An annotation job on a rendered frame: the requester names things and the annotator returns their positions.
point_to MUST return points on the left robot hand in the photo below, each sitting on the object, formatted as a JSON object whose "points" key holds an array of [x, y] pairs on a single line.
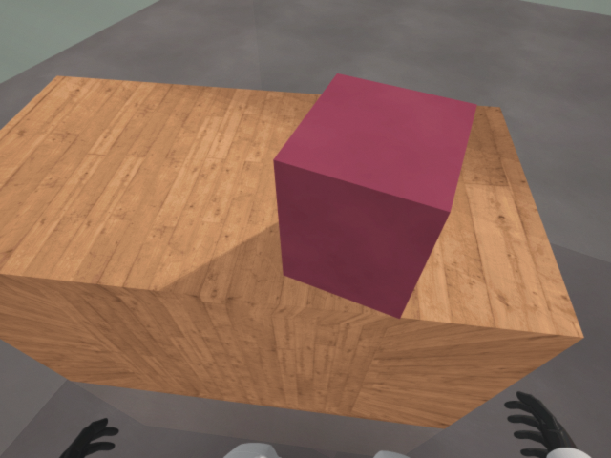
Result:
{"points": [[81, 446]]}

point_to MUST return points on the pedestal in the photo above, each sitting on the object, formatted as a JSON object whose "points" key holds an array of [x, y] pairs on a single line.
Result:
{"points": [[140, 248]]}

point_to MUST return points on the right robot hand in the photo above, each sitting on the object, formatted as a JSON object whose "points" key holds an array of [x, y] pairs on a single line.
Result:
{"points": [[552, 434]]}

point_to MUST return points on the carton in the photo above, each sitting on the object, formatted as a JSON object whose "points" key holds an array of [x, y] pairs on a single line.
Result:
{"points": [[364, 187]]}

